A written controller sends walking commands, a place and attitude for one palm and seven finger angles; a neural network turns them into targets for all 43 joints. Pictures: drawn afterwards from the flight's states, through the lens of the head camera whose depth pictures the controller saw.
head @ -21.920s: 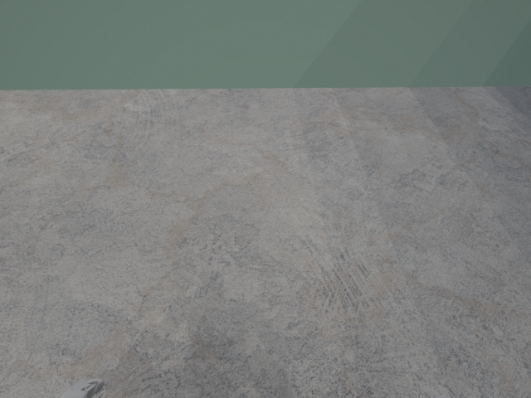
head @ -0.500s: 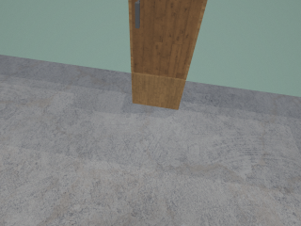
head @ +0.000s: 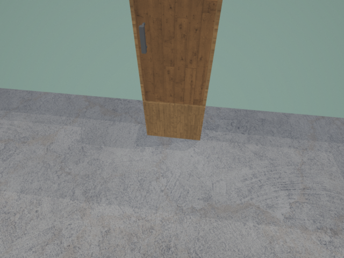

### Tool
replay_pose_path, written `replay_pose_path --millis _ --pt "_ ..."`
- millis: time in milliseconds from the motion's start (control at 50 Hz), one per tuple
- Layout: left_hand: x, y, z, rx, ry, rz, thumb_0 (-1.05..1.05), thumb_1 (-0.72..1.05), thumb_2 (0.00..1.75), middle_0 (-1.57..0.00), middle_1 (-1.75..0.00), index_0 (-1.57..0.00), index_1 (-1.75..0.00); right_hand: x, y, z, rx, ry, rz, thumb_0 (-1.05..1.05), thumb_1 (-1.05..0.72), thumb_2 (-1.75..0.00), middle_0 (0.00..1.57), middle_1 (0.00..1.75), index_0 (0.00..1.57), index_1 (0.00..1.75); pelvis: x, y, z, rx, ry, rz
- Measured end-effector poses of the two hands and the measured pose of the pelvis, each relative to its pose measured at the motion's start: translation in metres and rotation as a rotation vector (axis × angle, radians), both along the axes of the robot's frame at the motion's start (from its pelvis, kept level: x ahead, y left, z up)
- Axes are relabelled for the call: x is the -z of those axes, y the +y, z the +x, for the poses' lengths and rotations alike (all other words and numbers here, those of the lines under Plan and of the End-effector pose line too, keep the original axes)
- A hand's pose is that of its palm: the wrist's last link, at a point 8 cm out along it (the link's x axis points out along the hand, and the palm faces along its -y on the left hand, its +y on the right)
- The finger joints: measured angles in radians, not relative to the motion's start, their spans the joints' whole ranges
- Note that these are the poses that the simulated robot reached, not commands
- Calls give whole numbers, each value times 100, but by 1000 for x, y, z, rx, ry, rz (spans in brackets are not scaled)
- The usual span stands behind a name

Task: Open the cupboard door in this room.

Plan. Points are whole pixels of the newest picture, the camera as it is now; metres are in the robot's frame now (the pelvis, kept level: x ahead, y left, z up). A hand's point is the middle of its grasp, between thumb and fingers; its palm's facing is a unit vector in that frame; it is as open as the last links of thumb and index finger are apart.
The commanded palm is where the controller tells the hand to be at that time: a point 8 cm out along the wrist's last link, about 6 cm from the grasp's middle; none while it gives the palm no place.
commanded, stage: stand and wait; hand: left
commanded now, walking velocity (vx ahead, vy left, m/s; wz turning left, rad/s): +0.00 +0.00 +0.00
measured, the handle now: (143, 38) +1.06 +0.19 +0.02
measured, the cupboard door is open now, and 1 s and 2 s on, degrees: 0 0 0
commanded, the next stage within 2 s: look at it before walking up in 0.26 s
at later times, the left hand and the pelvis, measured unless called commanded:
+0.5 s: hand out of the picture -0.03 +0.14 -0.18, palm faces +0.05 -0.99 -0.14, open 7.3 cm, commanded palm none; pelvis +0.01 -0.01 +0.00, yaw +0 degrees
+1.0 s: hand out of the picture -0.01 +0.17 -0.18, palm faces +0.04 -0.99 -0.16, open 7.3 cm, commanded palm none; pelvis +0.01 +0.01 +0.00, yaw +1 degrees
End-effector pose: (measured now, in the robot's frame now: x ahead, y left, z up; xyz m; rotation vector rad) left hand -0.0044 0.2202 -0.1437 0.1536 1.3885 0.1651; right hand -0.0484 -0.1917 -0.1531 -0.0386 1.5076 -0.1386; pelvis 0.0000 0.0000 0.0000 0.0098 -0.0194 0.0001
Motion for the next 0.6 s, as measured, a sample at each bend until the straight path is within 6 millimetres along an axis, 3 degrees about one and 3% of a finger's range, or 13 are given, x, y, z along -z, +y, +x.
replay_pose_path --millis 140,280,420,600 --pt "4 -26 -25 -29 70 -52 0 92 90 -20 -30 -20 -30 -1 -11 18 -14 -23 -24 0 -91 -90 19 30 20 30 0 -5 4 -2 0 -2" --pt "7 -41 -34 -48 87 -84 0 91 90 -20 -30 -20 -30 -3 -22 37 -35 -62 -53 1 -92 -90 19 30 20 30 0 -7 6 -6 -2 -3" --pt "8 -39 -31 -46 72 -78 0 91 90 -20 -30 -20 -30 -4 -26 43 -40 -77 -65 1 -92 -90 19 30 20 30 0 -7 7 -8 -5 -4" --pt "6 -24 -20 -31 46 -48 0 91 90 -20 -30 -20 -30 -3 -19 35 -31 -65 -49 1 -92 -90 19 30 20 30 0 -5 5 -7 -6 -5"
